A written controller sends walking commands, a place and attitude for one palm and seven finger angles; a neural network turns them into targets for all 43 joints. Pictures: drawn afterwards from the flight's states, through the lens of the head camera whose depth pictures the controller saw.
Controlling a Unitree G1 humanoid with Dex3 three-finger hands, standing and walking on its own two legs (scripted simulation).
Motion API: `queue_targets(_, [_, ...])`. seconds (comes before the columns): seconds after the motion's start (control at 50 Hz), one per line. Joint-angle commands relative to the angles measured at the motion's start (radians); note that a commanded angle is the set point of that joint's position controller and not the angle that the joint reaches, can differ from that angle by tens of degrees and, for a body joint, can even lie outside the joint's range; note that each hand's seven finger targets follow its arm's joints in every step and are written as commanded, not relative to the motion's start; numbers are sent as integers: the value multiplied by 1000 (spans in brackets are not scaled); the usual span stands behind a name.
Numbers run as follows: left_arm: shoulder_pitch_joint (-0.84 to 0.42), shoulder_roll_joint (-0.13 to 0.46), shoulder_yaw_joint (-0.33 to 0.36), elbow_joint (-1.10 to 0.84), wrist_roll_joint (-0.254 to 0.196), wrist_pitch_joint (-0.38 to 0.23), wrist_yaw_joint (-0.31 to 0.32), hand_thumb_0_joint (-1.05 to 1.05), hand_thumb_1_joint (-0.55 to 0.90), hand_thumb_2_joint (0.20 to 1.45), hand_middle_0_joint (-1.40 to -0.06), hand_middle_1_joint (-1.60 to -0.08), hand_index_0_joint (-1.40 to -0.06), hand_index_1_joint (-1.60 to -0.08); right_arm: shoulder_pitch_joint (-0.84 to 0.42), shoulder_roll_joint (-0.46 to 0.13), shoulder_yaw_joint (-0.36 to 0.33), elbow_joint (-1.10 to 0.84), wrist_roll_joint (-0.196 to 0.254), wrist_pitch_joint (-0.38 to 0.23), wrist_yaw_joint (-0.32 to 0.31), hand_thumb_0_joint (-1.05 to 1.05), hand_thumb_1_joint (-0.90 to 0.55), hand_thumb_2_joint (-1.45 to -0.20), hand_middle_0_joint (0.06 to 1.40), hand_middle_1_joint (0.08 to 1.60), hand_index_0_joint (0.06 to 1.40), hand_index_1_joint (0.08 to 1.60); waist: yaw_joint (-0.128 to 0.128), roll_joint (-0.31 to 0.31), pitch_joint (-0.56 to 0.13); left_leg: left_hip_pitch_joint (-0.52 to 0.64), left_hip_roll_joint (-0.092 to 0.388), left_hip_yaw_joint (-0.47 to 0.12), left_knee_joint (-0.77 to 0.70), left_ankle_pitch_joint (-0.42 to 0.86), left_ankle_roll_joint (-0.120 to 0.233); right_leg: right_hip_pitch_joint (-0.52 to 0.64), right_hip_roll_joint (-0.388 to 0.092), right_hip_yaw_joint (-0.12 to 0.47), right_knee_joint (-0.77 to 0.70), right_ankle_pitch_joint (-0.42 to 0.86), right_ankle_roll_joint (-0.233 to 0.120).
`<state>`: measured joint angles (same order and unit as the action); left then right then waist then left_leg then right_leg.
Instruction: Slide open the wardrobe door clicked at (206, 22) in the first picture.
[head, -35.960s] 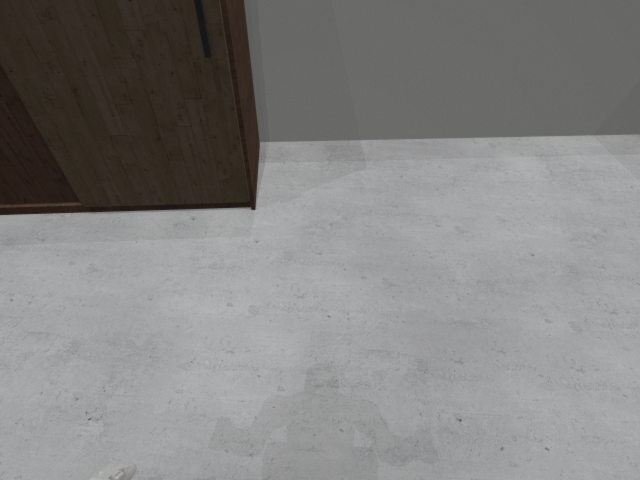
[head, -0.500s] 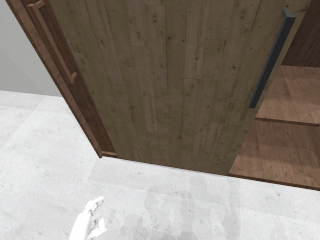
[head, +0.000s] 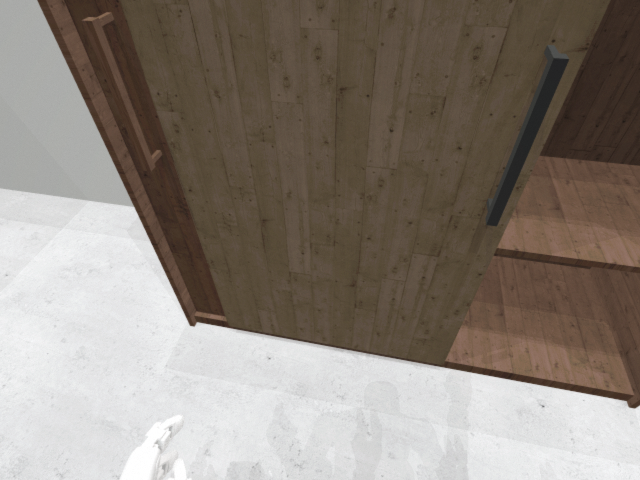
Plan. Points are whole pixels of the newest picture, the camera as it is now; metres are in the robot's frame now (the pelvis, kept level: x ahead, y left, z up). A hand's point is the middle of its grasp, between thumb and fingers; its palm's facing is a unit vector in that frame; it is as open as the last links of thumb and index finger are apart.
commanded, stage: stop stepping back and stand still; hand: right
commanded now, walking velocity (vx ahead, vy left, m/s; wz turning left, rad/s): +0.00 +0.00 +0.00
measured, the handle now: (517, 146) +0.62 -0.29 +0.12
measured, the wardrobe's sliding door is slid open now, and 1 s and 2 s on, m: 0.57 0.57 0.57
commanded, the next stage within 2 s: let the arm hang, fingers relaxed in 0.58 s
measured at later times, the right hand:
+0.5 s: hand out of the picture +0.25 -0.30 +0.16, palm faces +0.38 +0.79 -0.48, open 7.4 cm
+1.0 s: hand out of the picture +0.05 -0.21 -0.17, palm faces -0.05 +0.99 -0.16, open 7.3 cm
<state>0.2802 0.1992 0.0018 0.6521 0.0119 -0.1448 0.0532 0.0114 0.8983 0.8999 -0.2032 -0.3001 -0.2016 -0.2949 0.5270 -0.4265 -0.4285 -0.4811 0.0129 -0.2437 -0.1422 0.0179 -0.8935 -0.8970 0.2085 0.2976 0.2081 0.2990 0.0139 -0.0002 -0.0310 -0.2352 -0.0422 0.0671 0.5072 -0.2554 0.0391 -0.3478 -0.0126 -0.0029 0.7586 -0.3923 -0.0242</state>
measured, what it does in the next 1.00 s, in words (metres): stands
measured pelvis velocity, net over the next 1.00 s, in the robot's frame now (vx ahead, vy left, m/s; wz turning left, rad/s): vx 0.00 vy -0.04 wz -0.01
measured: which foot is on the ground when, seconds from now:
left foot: down 0.00-1.00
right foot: down 0.00-1.00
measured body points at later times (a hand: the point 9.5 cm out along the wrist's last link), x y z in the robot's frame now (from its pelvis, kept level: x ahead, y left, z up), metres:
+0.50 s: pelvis +0.04 -0.03 +0.01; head +0.06 -0.05 +0.46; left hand +0.22 +0.19 -0.06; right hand +0.22 -0.34 +0.19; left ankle +0.01 +0.10 -0.73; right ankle +0.04 -0.12 -0.73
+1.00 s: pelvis +0.00 -0.04 +0.00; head +0.02 -0.06 +0.45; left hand +0.07 +0.23 -0.12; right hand +0.05 -0.26 -0.15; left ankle +0.01 +0.09 -0.73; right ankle +0.04 -0.12 -0.73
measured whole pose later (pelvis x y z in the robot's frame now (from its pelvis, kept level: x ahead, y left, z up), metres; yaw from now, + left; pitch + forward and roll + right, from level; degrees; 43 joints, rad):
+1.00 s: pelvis +0.00 -0.04 +0.00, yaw -1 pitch +0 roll +1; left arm 0.23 0.26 -0.01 0.89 0.04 0.01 -0.01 0.01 0.90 0.90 -0.20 -0.30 -0.20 -0.29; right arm 0.30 -0.20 0.02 0.82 -0.04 0.06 0.00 0.02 -0.93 -0.90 0.20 0.30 0.20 0.30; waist 0.02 0.04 0.03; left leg -0.29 0.02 0.03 0.56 -0.28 -0.01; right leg -0.34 0.03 -0.03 0.57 -0.23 -0.06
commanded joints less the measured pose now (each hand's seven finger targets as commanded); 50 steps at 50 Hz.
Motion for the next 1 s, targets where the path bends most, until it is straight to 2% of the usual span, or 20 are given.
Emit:
queue_targets(0.0, [-102, 129, 53, -146, -13, -24, 6, 0, 900, 900, -200, -300, -200, -300, -64, -125, -92, -71, 21, -29, -9, 0, -900, -900, 200, 300, 200, 300, -3, 153, 51, -10, 326, -399, -278, -138, 158, -160, -37, 35, 155, -13, 6])
queue_targets(0.06, [-128, 102, 27, -132, -4, -30, 23, 0, 900, 900, -200, -300, -200, -300, -139, -133, -81, -103, 14, -39, -17, 0, -900, -900, 200, 300, 200, 300, 4, 106, 10, -65, 220, -189, -155, -2, 75, 104, -14, -35, -224, 134, -5])
queue_targets(0.08, [-128, 112, 33, -135, -3, -38, 29, 0, 900, 900, -200, -300, -200, -300, -163, -130, -71, -136, 15, -42, -18, 0, -900, -900, 200, 300, 200, 300, 2, 28, -4, -63, 170, -152, -92, -10, 42, 175, -4, -27, -315, 178, -2])
queue_targets(0.1, [-138, 133, 41, -146, 0, -46, 34, 0, 900, 900, -200, -300, -200, -300, -191, -134, -65, -193, 16, -50, -20, 0, -900, -900, 200, 300, 200, 300, -7, -101, -15, -84, 115, -122, 0, -26, 4, 212, -75, 83, -392, 194, -23])
queue_targets(0.12, [-149, 153, 47, -166, -3, -53, 37, 0, 900, 900, -200, -300, -200, -300, -209, -149, -67, -265, 13, -58, -25, 0, -900, -900, 200, 300, 200, 300, -18, -250, -40, -126, 64, -76, 104, -43, -37, 248, -197, 253, -435, 276, -68])
queue_targets(0.14, [-150, 132, 40, -173, -5, -59, 30, 0, 900, 900, -200, -300, -200, -300, -192, -163, -80, -288, 7, -62, -30, 0, -900, -900, 200, 300, 200, 300, -37, -232, -58, -108, 38, -76, 146, -112, -52, 233, -249, 308, -449, 345, -112])
queue_targets(0.16, [-146, 121, 36, -166, -4, -65, 27, 0, 900, 900, -200, -300, -200, -300, -175, -167, -89, -269, 6, -54, -28, 0, -900, -900, 200, 300, 200, 300, -34, -172, -36, -55, 33, -69, 111, -106, -52, 182, -226, 268, -421, 432, -117])
queue_targets(0.22, [-146, 126, 30, -165, -2, -75, 17, 0, 900, 900, -200, -300, -200, -300, -145, -190, -123, -300, -1, -51, -24, 0, -900, -900, 200, 300, 200, 300, -34, -195, -47, 79, 48, -54, -12, 57, -47, 123, -175, 164, -371, 517, -66])
queue_targets(0.28, [-125, 122, 39, -176, -13, -61, 1, 0, 900, 900, -200, -300, -200, -300, -11, -144, -118, -219, 11, -46, -19, 0, -900, -900, 200, 300, 200, 300, -20, -75, -101, 180, 92, -124, -63, 353, -19, 83, -86, 66, -278, 473, -10])
queue_targets(0.34, [-116, 117, 43, -180, -17, -36, -4, 0, 900, 900, -200, -300, -200, -300, 43, -135, -125, -174, 28, -40, -15, 0, -900, -900, 200, 300, 200, 300, -7, 3, -156, 176, 129, -164, -50, 531, -1, 137, -66, 31, -237, 539, 13])
queue_targets(0.46, [-141, 123, 36, -200, -20, -9, 19, 0, 900, 900, -200, -300, -200, -300, 3, -144, -117, -153, 35, -24, -9, 0, -900, -900, 200, 300, 200, 300, -16, -47, -132, 134, 74, -91, -39, 403, -37, 171, -99, 55, -315, 607, 3])
queue_targets(0.64, [-153, 121, 34, -208, -15, -17, 29, 0, 900, 900, -200, -300, -200, -300, -38, -150, -100, -241, 25, -28, -20, 0, -900, -900, 200, 300, 200, 300, -23, -108, -115, 149, 87, -117, -70, 331, -29, 123, -81, 54, -340, 437, -1])
queue_targets(0.66, [-215, 312, 89, 13, -32, -48, -60, 0, 900, 900, -200, -300, -200, -300, -78, 22, 330, 580, -40, 129, 107, 0, -900, -900, 200, 300, 200, 300, 23, -61, -5, -23, 180, -67, 44, 390, -12, 82, -84, 45, -177, 543, -1])
queue_targets(0.68, [-141, 273, 94, 12, -26, 23, -66, 0, 900, 900, -200, -300, -200, -300, -86, 14, 298, 611, -44, 209, 129, 0, -900, -900, 200, 300, 200, 300, 11, -85, -84, -54, 178, -125, 7, 244, -6, 128, -102, 46, -204, 470, 8])
queue_targets(0.7, [-128, 259, 86, -6, -21, 49, -62, 0, 900, 900, -200, -300, -200, -300, -90, 35, 306, 606, -46, 232, 135, 0, -900, -900, 200, 300, 200, 300, 12, -121, -45, -91, 158, -99, 11, 83, -17, 92, -113, 65, -231, 348, -7])
queue_targets(0.74, [-134, 252, 69, 0, -5, 73, -61, 0, 900, 900, -200, -300, -200, -300, -148, 39, 318, 692, -50, 233, 141, 0, -900, -900, 200, 300, 200, 300, -5, -53, -33, -58, 110, -58, 88, -63, -23, -29, -149, 156, -307, 282, -60])
queue_targets(0.8, [-163, 274, 56, 21, 13, 91, -55, 0, 900, 900, -200, -300, -200, -300, -225, 1, 336, 849, -54, 236, 144, 0, -900, -900, 200, 300, 200, 300, -22, 155, 15, 2, 111, -95, 33, -43, -13, -93, -127, 188, -335, 206, -64])
queue_targets(0.84, [-147, 250, 46, 54, 17, 106, -55, 0, 900, 900, -200, -300, -200, -300, -256, 1, 356, 969, -52, 239, 141, 0, -900, -900, 200, 300, 200, 300, -14, 181, 14, -25, 145, -141, -29, -46, 4, -44, -83, 150, -311, 189, -48])
queue_targets(0.88, [-126, 217, 36, 94, 20, 125, -55, 0, 900, 900, -200, -300, -200, -300, -286, 15, 378, 1073, -47, 247, 137, 0, -900, -900, 200, 300, 200, 300, 1, 150, 37, -100, 166, -178, -91, -127, 20, 19, -48, 120, -297, 118, -35])
queue_targets(0.98, [-87, 185, 24, 191, 18, 138, -47, 0, 900, 900, -200, -300, -200, -300, -257, 37, 398, 1273, -38, 245, 130, 0, -900, -900, 200, 300, 200, 300, -5, -139, 16, -33, 128, -155, -101, -114, 9, 29, -60, 137, -388, 29, -32])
